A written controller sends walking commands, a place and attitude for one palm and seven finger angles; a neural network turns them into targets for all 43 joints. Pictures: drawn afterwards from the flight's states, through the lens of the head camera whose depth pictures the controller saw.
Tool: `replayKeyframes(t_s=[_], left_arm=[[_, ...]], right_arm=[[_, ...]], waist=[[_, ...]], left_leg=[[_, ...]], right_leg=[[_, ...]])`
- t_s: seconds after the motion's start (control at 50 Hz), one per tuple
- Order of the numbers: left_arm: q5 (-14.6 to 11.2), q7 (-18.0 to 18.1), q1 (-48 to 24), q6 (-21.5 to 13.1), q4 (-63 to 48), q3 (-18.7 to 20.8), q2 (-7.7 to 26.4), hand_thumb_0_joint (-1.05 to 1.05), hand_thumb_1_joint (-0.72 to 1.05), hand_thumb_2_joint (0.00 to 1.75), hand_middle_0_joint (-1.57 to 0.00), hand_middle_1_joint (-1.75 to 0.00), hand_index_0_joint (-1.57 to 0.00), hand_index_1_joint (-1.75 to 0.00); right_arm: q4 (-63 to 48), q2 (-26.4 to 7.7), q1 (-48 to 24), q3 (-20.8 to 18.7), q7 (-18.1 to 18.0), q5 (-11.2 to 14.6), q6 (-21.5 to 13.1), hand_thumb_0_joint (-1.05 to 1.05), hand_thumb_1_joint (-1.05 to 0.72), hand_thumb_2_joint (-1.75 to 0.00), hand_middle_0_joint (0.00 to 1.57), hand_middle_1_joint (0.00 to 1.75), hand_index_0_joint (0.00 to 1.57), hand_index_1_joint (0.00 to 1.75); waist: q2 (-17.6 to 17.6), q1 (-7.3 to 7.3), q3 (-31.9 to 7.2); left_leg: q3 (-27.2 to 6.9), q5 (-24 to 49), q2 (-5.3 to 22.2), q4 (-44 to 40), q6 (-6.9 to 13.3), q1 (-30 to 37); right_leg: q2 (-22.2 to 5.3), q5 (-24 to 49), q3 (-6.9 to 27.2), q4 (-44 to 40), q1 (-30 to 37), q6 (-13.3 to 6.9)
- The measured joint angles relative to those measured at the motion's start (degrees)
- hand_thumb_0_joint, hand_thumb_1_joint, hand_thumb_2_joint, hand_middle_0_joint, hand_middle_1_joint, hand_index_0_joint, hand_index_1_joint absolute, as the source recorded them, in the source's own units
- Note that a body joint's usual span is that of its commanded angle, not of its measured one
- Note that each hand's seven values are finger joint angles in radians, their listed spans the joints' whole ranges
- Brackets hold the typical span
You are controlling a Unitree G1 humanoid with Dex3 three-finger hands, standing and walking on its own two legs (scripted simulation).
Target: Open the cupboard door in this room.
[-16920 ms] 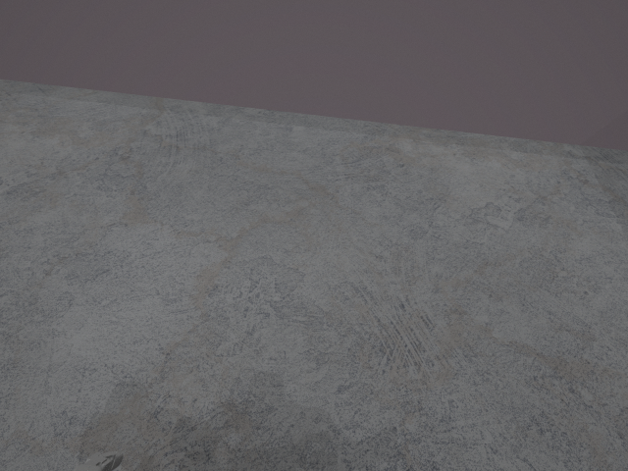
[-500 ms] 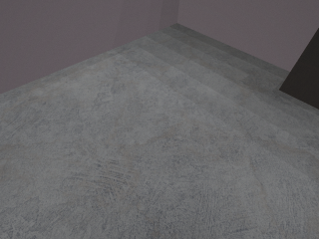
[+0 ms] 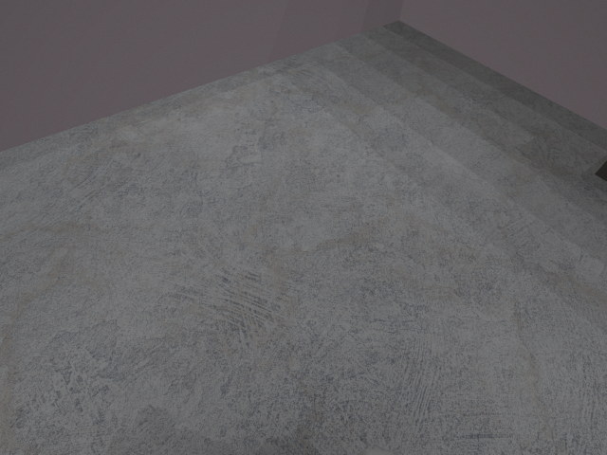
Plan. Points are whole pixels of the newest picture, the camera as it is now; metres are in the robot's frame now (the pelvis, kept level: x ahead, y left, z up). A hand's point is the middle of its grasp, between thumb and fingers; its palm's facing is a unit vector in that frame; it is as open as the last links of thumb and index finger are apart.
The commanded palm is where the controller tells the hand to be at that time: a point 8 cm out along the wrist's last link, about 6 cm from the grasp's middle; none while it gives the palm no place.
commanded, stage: turn or walk to find it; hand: left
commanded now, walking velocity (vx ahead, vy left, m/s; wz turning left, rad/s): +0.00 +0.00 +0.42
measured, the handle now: out of the picture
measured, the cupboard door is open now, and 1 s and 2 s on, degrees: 0 0 0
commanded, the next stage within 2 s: none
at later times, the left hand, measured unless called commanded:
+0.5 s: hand out of the picture -0.04 +0.13 -0.16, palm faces +0.26 -0.93 -0.25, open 7.4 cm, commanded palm none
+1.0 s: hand out of the picture -0.05 +0.21 -0.16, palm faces +0.44 -0.86 -0.25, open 7.4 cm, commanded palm none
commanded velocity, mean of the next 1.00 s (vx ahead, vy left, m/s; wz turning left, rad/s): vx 0.00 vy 0.00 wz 0.42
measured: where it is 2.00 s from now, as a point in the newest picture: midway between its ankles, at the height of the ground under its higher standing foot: outside the picture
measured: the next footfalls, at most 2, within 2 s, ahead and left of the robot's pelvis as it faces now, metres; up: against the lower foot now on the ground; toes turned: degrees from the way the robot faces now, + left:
right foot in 0.16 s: +0.02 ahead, -0.14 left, +0.00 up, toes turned +2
left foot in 0.66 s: -0.05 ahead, +0.08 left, +0.00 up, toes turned +23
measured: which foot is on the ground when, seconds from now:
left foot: down 0.00-0.16, up 0.18-0.64, down 0.66-1.00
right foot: up 0.00-0.14, down 0.16-0.66, up 0.68-1.00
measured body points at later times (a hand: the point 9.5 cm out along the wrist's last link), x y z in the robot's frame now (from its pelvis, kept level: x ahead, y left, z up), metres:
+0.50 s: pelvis -0.01 -0.06 +0.00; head +0.04 -0.07 +0.45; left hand -0.05 +0.18 -0.14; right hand +0.11 -0.29 -0.16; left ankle -0.09 +0.09 -0.67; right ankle -0.02 -0.14 -0.74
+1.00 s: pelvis -0.03 -0.02 +0.00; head -0.01 +0.01 +0.45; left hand -0.07 +0.25 -0.14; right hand +0.15 -0.21 -0.13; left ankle -0.08 +0.07 -0.74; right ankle +0.02 -0.17 -0.68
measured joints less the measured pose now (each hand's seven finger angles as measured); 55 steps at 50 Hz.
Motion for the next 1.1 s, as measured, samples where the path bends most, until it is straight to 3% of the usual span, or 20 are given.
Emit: replayKeyframes(t_s=[0.1,0.16,0.24,0.3,0.38,0.48,0.58,0.64,0.66,0.72,0.78,0.86,1.0,1.1], left_arm=[[-0.47,0.12,-1.76,-0.35,-1.79,-0.44,-0.61,0.01,0.91,0.90,-0.20,-0.30,-0.20,-0.30],[-0.65,0.08,-1.77,-1.35,-3.07,-0.83,-1.07,0.01,0.91,0.90,-0.20,-0.30,-0.20,-0.30],[-0.03,0.36,-0.20,-2.18,-3.52,-1.37,-2.95,0.01,0.91,0.90,-0.20,-0.30,-0.20,-0.30],[-0.07,0.50,1.59,-2.35,-2.98,-1.66,-3.81,0.01,0.91,0.90,-0.20,-0.30,-0.20,-0.30],[0.01,0.59,3.49,-2.61,-2.15,-1.99,-4.44,0.01,0.91,0.90,-0.20,-0.30,-0.20,-0.30],[0.31,0.51,5.68,-2.80,-1.24,-2.21,-4.59,0.01,0.91,0.90,-0.20,-0.30,-0.20,-0.30],[0.66,0.49,7.59,-2.46,0.17,-1.87,-3.42,0.01,0.91,0.90,-0.20,-0.30,-0.20,-0.30],[0.52,0.45,8.53,-1.98,1.34,-1.34,-1.95,0.01,0.91,0.90,-0.20,-0.30,-0.21,-0.30],[0.29,0.38,8.94,-1.72,1.60,-1.14,-1.39,0.01,0.91,0.90,-0.20,-0.30,-0.21,-0.30],[-0.03,0.58,7.98,0.21,2.58,-0.66,0.75,0.01,0.91,0.90,-0.20,-0.30,-0.20,-0.30],[-0.20,0.46,6.06,1.09,2.79,-0.33,1.46,0.01,0.91,0.90,-0.20,-0.30,-0.20,-0.30],[-0.22,0.04,3.43,0.49,1.07,-0.18,1.78,0.01,0.91,0.90,-0.20,-0.30,-0.20,-0.30],[-0.33,0.12,-1.31,0.19,-1.96,-0.40,1.08,0.01,0.91,0.90,-0.20,-0.30,-0.20,-0.30],[-0.69,0.10,-3.63,-0.62,-3.77,-0.97,-0.31,0.01,0.91,0.90,-0.20,-0.30,-0.20,-0.30]], right_arm=[[-0.97,-0.61,-0.14,-0.51,0.26,-0.17,0.35,0.00,-0.90,-0.90,0.20,0.30,0.20,0.30],[-1.45,-1.21,0.27,-1.08,0.50,0.03,0.98,0.00,-0.90,-0.90,0.20,0.30,0.20,0.30],[-1.07,-2.79,-0.05,-2.16,0.61,0.06,2.59,0.00,-0.90,-0.90,0.20,0.30,0.20,0.30],[-0.80,-3.68,-0.53,-2.53,0.81,-0.01,2.84,0.00,-0.91,-0.90,0.20,0.30,0.20,0.30],[-0.35,-4.18,-1.02,-2.37,0.85,0.12,3.02,0.00,-0.91,-0.90,0.20,0.30,0.20,0.30],[0.70,-4.21,-2.76,-1.62,0.71,0.29,3.60,0.00,-0.91,-0.90,0.20,0.30,0.20,0.30],[0.45,-3.60,-5.90,-0.52,0.60,0.80,3.20,0.01,-0.91,-0.90,0.20,0.30,0.20,0.30],[-0.64,-3.05,-7.48,0.07,0.65,0.97,2.23,0.01,-0.91,-0.90,0.20,0.30,0.20,0.30],[-1.15,-2.96,-7.77,0.21,0.75,0.89,1.67,0.01,-0.91,-0.90,0.20,0.30,0.20,0.30],[-2.09,-1.55,-8.66,0.53,0.72,0.78,0.37,0.00,-0.91,-0.90,0.20,0.30,0.20,0.30],[-2.45,-1.00,-8.23,0.79,0.14,0.64,0.06,0.00,-0.91,-0.90,0.20,0.30,0.20,0.30],[-2.23,-0.58,-6.92,0.93,0.06,0.61,0.01,0.00,-0.90,-0.90,0.20,0.30,0.20,0.30],[-1.83,-0.19,-3.15,0.30,0.38,0.29,0.27,0.00,-0.90,-0.90,0.20,0.30,0.21,0.30],[-1.15,-0.94,-0.25,-0.57,0.38,0.02,1.02,0.00,-0.90,-0.90,0.20,0.30,0.21,0.30]], waist=[[1.49,-1.09,-0.15],[1.88,-1.09,-0.60],[3.36,-0.50,-0.12],[3.15,-0.46,0.43],[2.52,-0.28,1.22],[1.62,1.04,2.13],[0.29,2.89,3.05],[-0.70,3.40,2.97],[-0.94,3.42,2.68],[-3.26,4.05,3.09],[-2.51,3.71,2.51],[-1.67,3.22,1.69],[-0.50,1.02,1.02],[1.10,-0.95,0.91]], left_leg=[[-2.87,1.77,-0.59,-1.21,-1.23,-1.12],[-4.56,1.31,-1.49,1.11,-2.61,-3.04],[-4.58,-13.15,-2.34,19.27,-2.64,-8.54],[-2.89,-12.81,-1.84,33.14,-3.32,-11.50],[-1.82,-11.45,0.10,38.37,-4.59,-10.97],[-1.00,-13.94,1.72,33.20,-5.18,-6.99],[1.57,-16.33,1.93,21.03,-4.31,-1.62],[3.84,-11.46,1.62,9.79,-3.41,2.75],[4.38,-7.98,1.57,5.75,-2.03,4.37],[4.53,-9.43,0.01,6.66,0.76,4.35],[2.90,-8.44,-0.08,4.32,1.16,5.38],[1.06,-5.80,-0.50,0.47,1.43,6.73],[-1.82,-4.06,-1.31,-1.25,0.93,6.65],[-4.21,-4.49,-1.83,0.96,-0.47,4.49]], right_leg=[[1.20,-0.67,1.16,-10.46,4.08,0.15],[1.38,5.13,0.81,-23.89,9.65,-0.22],[1.28,5.32,-1.71,-24.05,10.86,-4.72],[0.42,6.02,-3.19,-26.12,12.73,-5.44],[-0.47,6.39,-5.49,-27.42,13.97,-5.60],[-1.42,6.07,-8.08,-27.21,13.87,-5.48],[-2.62,5.48,-10.22,-25.71,13.07,-4.55],[-3.67,4.26,-11.70,-23.15,12.17,-3.35],[-4.12,3.38,-12.11,-21.29,11.41,-2.81],[-4.22,-4.29,-6.66,-9.28,6.86,-0.46],[-2.50,-4.28,-2.59,0.86,2.60,0.75],[-2.22,-0.18,0.10,3.74,-0.17,1.74],[-1.39,0.72,1.81,-3.03,0.56,2.32],[0.69,2.67,1.12,-15.94,5.48,1.45]])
